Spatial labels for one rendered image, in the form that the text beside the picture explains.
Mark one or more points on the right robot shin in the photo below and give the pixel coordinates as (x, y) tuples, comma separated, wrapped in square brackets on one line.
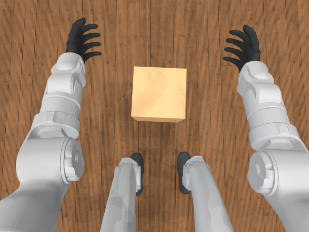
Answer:
[(195, 158)]

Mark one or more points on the robot right upper arm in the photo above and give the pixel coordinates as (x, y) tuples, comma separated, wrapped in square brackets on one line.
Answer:
[(282, 177)]

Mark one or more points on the robot right foot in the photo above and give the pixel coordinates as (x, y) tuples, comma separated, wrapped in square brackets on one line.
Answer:
[(182, 158)]

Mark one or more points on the right robot forearm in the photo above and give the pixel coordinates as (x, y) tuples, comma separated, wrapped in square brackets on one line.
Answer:
[(269, 124)]

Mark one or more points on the right robot hand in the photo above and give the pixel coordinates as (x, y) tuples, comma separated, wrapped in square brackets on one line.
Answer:
[(250, 47)]

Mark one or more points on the robot left upper arm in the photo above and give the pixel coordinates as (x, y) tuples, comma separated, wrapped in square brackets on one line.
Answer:
[(46, 167)]

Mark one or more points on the left robot hand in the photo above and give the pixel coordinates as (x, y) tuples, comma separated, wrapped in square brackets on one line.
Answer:
[(75, 43)]

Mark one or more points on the left robot forearm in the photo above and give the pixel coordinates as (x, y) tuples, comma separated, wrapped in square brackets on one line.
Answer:
[(61, 101)]

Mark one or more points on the carton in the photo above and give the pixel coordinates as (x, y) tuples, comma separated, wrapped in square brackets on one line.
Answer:
[(159, 94)]

